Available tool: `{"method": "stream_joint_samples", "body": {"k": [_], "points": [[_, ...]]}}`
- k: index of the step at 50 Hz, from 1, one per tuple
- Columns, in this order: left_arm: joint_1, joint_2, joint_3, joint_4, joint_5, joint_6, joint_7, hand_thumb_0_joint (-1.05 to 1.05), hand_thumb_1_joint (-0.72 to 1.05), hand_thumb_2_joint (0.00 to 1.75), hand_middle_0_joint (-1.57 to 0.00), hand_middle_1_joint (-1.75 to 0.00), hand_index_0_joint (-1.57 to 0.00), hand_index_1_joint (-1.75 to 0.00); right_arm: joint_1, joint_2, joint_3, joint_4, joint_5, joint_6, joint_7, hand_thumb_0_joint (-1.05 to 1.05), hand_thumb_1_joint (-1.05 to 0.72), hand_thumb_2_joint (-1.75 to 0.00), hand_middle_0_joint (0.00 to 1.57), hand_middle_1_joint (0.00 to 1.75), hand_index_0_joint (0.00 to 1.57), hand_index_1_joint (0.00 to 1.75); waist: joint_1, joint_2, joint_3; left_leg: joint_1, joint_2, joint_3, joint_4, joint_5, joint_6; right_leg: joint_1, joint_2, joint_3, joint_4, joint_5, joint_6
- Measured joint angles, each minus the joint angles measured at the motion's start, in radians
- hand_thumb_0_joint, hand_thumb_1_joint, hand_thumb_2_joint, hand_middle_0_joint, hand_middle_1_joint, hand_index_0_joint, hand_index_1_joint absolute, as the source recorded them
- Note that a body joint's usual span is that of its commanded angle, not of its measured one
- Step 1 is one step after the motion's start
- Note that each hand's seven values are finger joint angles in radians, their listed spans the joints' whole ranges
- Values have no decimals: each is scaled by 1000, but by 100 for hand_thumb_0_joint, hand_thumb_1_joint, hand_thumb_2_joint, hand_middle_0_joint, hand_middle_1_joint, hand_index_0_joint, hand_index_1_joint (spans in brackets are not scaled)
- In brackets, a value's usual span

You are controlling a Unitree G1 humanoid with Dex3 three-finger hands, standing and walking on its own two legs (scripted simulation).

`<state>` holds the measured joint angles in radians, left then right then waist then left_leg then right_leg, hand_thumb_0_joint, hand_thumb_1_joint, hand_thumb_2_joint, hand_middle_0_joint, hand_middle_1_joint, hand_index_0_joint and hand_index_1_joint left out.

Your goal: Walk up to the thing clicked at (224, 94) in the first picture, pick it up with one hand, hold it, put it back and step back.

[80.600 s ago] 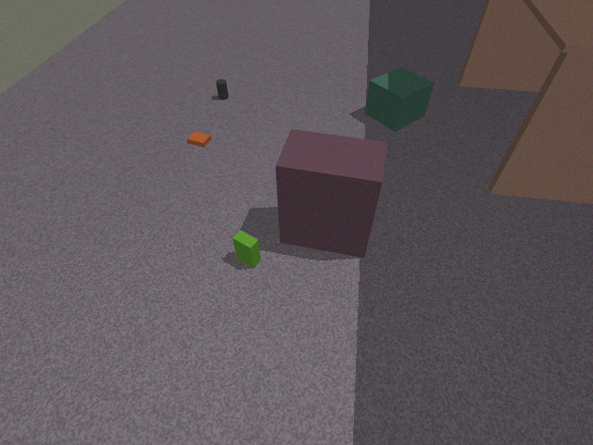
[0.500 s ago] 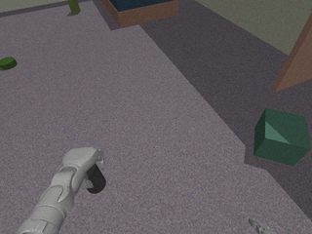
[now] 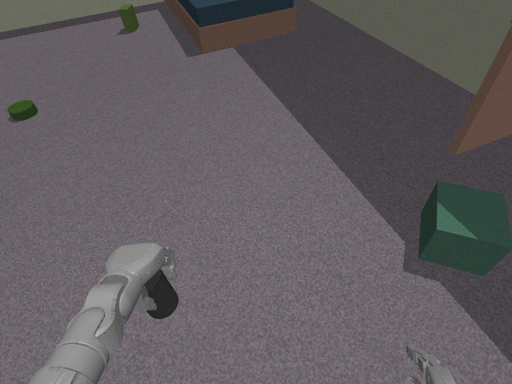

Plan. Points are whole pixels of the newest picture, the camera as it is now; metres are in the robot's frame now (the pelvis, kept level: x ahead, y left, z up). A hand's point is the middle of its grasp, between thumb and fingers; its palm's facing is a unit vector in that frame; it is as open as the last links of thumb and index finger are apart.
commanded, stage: hold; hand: left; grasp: from above
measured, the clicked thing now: (153, 291) +0.31 +0.23 -0.08
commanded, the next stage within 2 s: crouch in 0.76 s
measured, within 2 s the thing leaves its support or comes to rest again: neither
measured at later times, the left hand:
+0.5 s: hand (145, 281) +0.30 +0.22 -0.02, palm faces -0.43 -0.07 -0.90, open 7.8 cm
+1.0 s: hand (146, 279) +0.31 +0.22 -0.02, palm faces -0.44 -0.07 -0.90, open 7.8 cm
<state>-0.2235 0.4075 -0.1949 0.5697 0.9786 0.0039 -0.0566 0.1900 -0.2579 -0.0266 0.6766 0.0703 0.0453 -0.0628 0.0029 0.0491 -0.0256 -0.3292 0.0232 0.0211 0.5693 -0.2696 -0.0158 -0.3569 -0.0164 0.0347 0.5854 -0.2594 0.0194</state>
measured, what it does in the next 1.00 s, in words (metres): stands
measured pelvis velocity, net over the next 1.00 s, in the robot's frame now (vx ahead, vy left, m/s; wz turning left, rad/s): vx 0.02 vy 0.00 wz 0.00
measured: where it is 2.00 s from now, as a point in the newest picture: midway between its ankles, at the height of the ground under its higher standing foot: outside the picture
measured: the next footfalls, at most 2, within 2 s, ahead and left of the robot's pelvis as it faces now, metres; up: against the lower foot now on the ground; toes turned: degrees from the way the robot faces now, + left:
none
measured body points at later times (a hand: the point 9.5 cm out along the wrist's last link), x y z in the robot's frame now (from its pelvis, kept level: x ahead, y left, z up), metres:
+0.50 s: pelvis +0.01 +0.00 +0.01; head +0.02 -0.02 +0.45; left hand +0.32 +0.22 +0.03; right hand +0.16 -0.25 -0.11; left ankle +0.02 +0.13 -0.73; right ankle +0.03 -0.13 -0.73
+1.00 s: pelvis +0.02 +0.00 +0.01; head +0.03 -0.02 +0.46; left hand +0.33 +0.22 +0.03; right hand +0.17 -0.25 -0.11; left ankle +0.02 +0.13 -0.73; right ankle +0.03 -0.13 -0.73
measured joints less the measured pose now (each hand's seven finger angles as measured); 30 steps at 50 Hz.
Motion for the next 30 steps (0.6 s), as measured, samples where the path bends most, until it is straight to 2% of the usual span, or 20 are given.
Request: {"method": "stream_joint_samples", "body": {"k": [15, 30], "points": [[13, 2, -2, -42, -8, 4, -23, -1, 19, 48, -65, -62, -86, -67, -9, 5, 7, -7, 5, -2, -2, 1, -92, -91, 20, 30, 20, 30, 7, 6, 17, 39, -2, 3, -41, 13, 1, 37, -2, 2, -39, 12, 1], [5, -3, -6, -23, -2, -2, -16, 0, 18, 51, -63, -63, -84, -69, -10, 7, 0, 1, 4, 8, -3, 1, -92, -91, 20, 30, 20, 30, 9, 3, 13, 64, -1, 1, -66, 11, 1, 63, -2, 0, -65, 11, 1]]}}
